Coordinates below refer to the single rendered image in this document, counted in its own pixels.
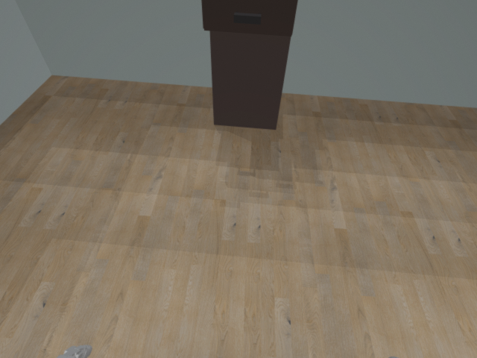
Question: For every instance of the cabinet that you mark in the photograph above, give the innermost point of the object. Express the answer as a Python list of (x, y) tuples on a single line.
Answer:
[(248, 73)]

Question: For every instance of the drawer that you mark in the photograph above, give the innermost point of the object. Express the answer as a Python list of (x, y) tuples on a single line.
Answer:
[(277, 16)]

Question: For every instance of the handle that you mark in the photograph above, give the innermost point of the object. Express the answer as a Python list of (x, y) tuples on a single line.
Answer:
[(247, 18)]

